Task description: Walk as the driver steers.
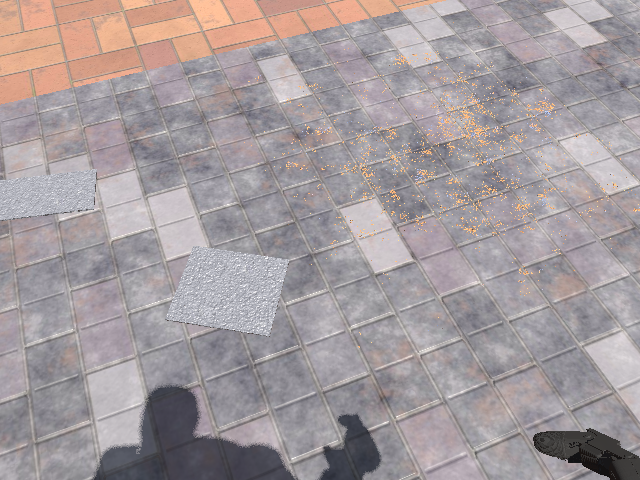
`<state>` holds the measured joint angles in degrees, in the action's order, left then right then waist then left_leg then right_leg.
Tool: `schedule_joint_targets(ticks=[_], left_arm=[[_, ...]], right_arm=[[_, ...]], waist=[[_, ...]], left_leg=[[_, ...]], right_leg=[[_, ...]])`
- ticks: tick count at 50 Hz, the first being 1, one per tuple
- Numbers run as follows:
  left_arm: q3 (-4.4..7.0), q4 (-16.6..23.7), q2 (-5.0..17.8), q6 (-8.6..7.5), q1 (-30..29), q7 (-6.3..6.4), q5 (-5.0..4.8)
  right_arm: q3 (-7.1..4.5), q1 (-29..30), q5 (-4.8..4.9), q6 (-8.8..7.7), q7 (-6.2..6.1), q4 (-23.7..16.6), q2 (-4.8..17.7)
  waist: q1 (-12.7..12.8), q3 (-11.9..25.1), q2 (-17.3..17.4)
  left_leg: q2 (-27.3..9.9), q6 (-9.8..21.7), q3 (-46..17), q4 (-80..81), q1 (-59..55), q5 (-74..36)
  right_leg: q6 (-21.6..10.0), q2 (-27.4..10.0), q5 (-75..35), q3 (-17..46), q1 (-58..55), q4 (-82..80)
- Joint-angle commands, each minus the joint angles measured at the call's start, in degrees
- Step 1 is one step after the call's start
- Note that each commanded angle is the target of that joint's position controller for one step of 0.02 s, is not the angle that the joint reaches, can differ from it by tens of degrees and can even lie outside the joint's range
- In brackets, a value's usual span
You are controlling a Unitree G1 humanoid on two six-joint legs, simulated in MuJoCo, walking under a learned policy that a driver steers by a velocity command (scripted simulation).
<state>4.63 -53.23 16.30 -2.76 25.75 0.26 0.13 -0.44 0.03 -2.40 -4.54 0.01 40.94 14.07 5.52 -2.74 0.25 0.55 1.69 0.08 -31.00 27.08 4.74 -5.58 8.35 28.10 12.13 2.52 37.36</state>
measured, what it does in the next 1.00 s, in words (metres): walks ahead: right foot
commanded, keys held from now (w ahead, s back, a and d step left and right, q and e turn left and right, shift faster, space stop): w+e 0.06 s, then w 0.42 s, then w+q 0.52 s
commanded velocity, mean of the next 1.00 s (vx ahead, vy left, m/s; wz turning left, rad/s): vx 0.50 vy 0.00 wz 0.01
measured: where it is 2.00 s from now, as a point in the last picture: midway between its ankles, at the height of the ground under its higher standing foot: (329, 254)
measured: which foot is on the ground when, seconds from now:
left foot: down 0.00-0.48, up 0.50-1.00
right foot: up 0.00-0.46, down 0.48-1.00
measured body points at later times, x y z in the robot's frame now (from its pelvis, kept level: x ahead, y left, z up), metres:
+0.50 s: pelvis +0.25 -0.03 +0.01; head +0.28 -0.05 +0.46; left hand +0.49 +0.15 -0.08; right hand +0.16 -0.27 -0.14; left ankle +0.11 +0.11 -0.70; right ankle +0.32 -0.12 -0.72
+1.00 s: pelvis +0.50 -0.04 +0.00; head +0.53 -0.04 +0.45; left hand +0.44 +0.21 -0.14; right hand +0.70 -0.26 -0.11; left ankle +0.61 +0.03 -0.71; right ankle +0.32 -0.13 -0.72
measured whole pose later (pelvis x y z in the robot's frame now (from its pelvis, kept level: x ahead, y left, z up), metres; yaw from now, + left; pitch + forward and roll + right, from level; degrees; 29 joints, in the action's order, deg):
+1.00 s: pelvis +0.50 -0.04 +0.00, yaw +6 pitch +1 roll -1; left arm 2.0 -55.6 12.5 -4.2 23.2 1.5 1.5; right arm -2.3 -3.8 -2.3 -0.8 3.2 44.4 12.8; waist 2.5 -3.2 0.4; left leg 0.6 8.5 7.6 -34.6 28.5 9.9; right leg -0.3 -0.7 26.5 -16.9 -6.6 21.2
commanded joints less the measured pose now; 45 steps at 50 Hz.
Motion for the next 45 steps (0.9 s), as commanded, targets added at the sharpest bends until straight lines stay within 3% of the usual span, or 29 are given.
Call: schedule_joint_targets(ticks=[1,2,3,5,7,10,15,19,21,22,23,24,25,26,27,28,30,32,35,40,45], left_arm=[[0.34,6.1,5.7,-0.67,3.6,0.18,0.28],[0.59,5.8,6.5,-0.18,-0.3,-0.09,1.06],[0.41,6.2,5.5,0.01,-3.5,-0.62,1.19],[0.2,6.6,3.9,0.92,-4.6,-1.75,2.18],[-0.16,7.0,2.6,1.69,-4.8,-2.33,2.17],[-0.73,8.7,1.7,1.87,-9.6,-2.92,2.3],[-2.59,12.4,-0.1,1.1,-21.2,-3.87,2.16],[-3.0,14.0,0.9,0.59,-26.0,-3.49,2.0],[-2.78,13.8,1.6,0.2,-24.8,-2.96,2.25],[-2.46,12.4,1.9,-0.21,-20.7,-2.61,2.54],[-1.72,9.3,3.2,-0.87,-12.6,-2.07,3.15],[-0.51,7.1,7.0,-1.33,-2.6,-1.3,4.22],[1.08,6.8,13.5,-1.03,0.8,-0.49,4.1],[1.07,6.9,11.5,-0.44,-0.5,-0.18,1.66],[-0.01,7.2,8.0,-0.6,-5.5,-0.16,1.37],[-0.89,7.3,4.6,-1.1,-8.7,-0.44,1.45],[-1.75,6.8,1.5,-2.04,-11.2,-0.25,1.16],[-1.66,5.8,1.7,-3.13,-9.9,-0.13,1.09],[-1.2,4.3,2.6,-3.9,-7.6,0.05,0.82],[-1.37,2.6,2.2,-3.83,-5.3,0.35,0.86],[-1.04,0.1,4.0,-3.08,-0.9,1.16,1.1]], right_arm=[[-5.0,-18.4,-0.36,0.66,-1.16,0.5,14.6],[-3.73,-14.3,0.22,0.81,-1.0,-0.4,9.0],[-2.98,-12.2,0.31,0.67,-0.74,-0.2,6.1],[-2.56,-13.7,0.37,-0.05,-0.69,1.5,5.2],[-2.7,-16.2,0.96,-1.38,-0.04,3.2,5.4],[-2.99,-18.2,1.28,-2.32,0.51,4.9,6.0],[-3.13,-20.8,1.59,-1.79,0.81,7.1,6.6],[-3.64,-25.2,1.56,-1.06,0.76,9.5,8.6],[-3.85,-25.8,1.49,-0.34,0.55,10.4,9.4],[-3.82,-25.7,1.7,0.02,0.45,10.8,9.5],[-3.42,-26.3,1.92,0.33,0.38,11.2,8.5],[-2.63,-25.2,2.07,0.25,0.38,9.3,6.4],[-1.12,-29.7,3.24,0.18,0.89,6.7,-0.2],[-3.1,-25.9,1.84,0.83,0.04,7.7,7.0],[-3.37,-22.7,2.1,0.71,0.28,6.9,6.8],[-3.11,-22.0,2.47,0.59,0.53,7.2,5.5],[-3.2,-23.8,1.2,2.01,0.99,8.9,4.3],[-3.38,-23.8,0.82,3.15,1.69,9.1,3.2],[-3.53,-18.5,0.74,3.81,2.28,7.5,2.4],[-2.81,-8.7,0.68,3.67,2.96,4.1,1.2],[-2.14,-1.3,0.32,3.48,3.7,0.5,1.2]], waist=[[-7.1,18.9,11.1],[-6.6,10.1,4.2],[-6.3,5.2,1.1],[-5.3,2.6,5.4],[-4.7,3.3,5.9],[-4.8,2.1,5.5],[-6.5,-0.1,5.2],[-7.9,-0.6,5.6],[-7.0,-0.1,5.7],[-4.8,1.8,4.9],[-1.7,6.3,2.5],[2.4,13.2,-2.3],[0.7,19.0,-16.5],[1.6,16.1,-7.8],[-0.8,8.5,-5.6],[-2.7,5.1,-4.4],[-5.7,2.1,-5.8],[-6.5,1.9,-4.9],[-6.4,-0.2,-3.9],[-4.9,-2.5,-3.8],[-3.0,-3.7,-3.6]], left_leg=[[-26.4,11.5,-44.3,13.9,-40.4,21.2],[-23.7,10.2,-34.8,15.2,-32.0,22.3],[-20.2,8.8,-25.7,16.7,-25.6,16.3],[-15.7,7.1,-15.6,18.7,-19.9,5.3],[-14.9,7.8,-11.5,19.3,-19.1,-4.0],[-14.9,9.0,-7.3,21.9,-20.0,-6.1],[-12.0,7.9,0.3,23.5,-18.6,-8.3],[-14.3,7.5,-0.1,21.1,-22.8,-12.8],[-15.2,7.0,0.0,17.0,-25.6,-19.5],[-14.3,6.3,1.4,11.1,-26.0,-26.3],[-11.8,5.2,3.9,0.9,-23.5,-28.3],[-9.4,3.7,5.9,-13.6,-14.1,-14.5],[0.4,1.2,7.6,-33.8,7.1,23.0],[-0.5,2.1,-0.7,-39.7,12.0,25.1],[-2.9,2.8,-2.8,-39.4,12.8,20.2],[-4.6,2.8,-2.9,-36.1,10.4,16.3],[-5.9,1.9,-2.8,-32.5,5.4,13.1],[-5.3,1.3,-2.4,-32.7,4.8,10.5],[-6.1,0.5,-2.3,-30.7,10.3,4.8],[-5.5,0.1,0.9,-17.9,12.1,-4.2],[-3.5,3.4,6.4,-7.0,9.6,-2.0]], right_leg=[[0.2,-3.4,2.2,-4.6,33.0,35.7],[0.5,-6.2,-3.7,-5.4,33.6,35.8],[1.0,-8.1,-7.4,-6.2,32.6,33.3],[1.8,-9.8,-9.3,-6.8,29.7,30.0],[2.1,-9.3,-10.0,-6.9,29.0,28.7],[2.8,-9.7,-14.2,-6.6,33.3,24.1],[4.1,-10.9,-23.3,-12.4,30.2,5.6],[2.6,-10.4,-21.1,-15.8,26.0,-2.2],[0.9,-9.0,-17.3,-16.7,22.6,-5.3],[-0.1,-7.5,-17.4,-17.3,16.8,-8.7],[-1.4,-6.3,-18.4,-17.3,5.8,-11.7],[-4.1,-16.2,-12.8,-6.5,-8.0,-13.0],[-11.4,-33.5,-10.5,20.4,-22.9,-18.8],[-11.2,-32.6,-10.9,22.2,-17.9,-21.1],[-9.3,-29.6,-14.3,12.6,-11.0,-21.7],[-7.2,-26.9,-18.9,6.2,-4.4,-23.9],[-3.7,-22.9,-22.5,-2.2,2.8,-27.2],[-3.6,-22.4,-27.3,-5.8,4.0,-28.9],[-3.7,-22.3,-30.4,-10.9,3.0,-30.7],[-2.8,-20.8,-35.4,-18.6,1.2,-30.4],[-1.8,-22.9,-46.1,-22.8,-6.1,-26.7]])
Velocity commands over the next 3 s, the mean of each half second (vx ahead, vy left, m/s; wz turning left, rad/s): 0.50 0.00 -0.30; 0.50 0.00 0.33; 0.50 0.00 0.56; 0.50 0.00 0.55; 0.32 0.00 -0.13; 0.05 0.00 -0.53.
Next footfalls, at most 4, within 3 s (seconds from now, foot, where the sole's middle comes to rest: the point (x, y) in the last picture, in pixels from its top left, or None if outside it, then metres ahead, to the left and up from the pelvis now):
0.48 right None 0.36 -0.13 -0.76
1.02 left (348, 383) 0.65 0.04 -0.76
1.54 right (388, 258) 0.99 -0.04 -0.76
2.06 left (259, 225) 1.07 0.30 -0.76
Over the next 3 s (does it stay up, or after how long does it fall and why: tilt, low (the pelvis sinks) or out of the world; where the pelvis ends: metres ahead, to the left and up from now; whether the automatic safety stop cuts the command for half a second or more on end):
stays up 1.18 0.31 0.02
